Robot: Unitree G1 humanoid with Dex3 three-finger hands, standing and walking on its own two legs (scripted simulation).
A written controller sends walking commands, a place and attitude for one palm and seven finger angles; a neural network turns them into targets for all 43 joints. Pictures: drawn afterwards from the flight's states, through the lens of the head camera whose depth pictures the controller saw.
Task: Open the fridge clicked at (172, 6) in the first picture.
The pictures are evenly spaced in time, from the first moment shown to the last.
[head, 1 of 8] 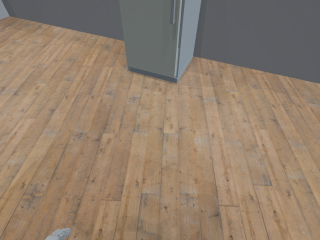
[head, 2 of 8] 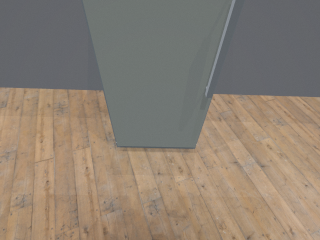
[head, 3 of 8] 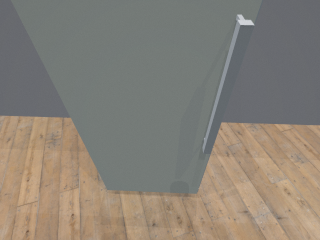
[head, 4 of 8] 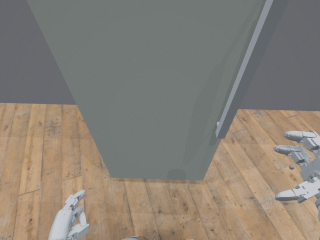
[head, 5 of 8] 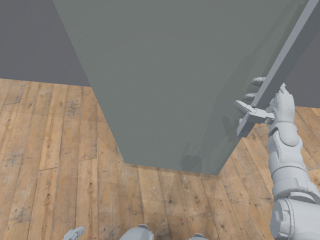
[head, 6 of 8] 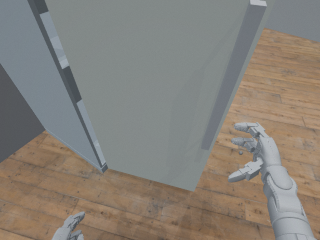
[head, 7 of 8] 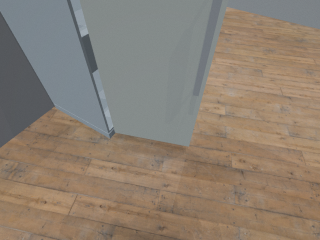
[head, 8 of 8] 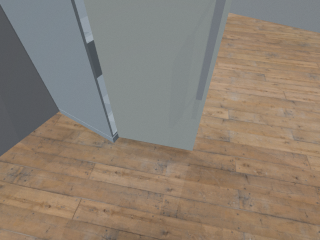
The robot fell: no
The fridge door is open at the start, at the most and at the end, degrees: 0 81 71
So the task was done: yes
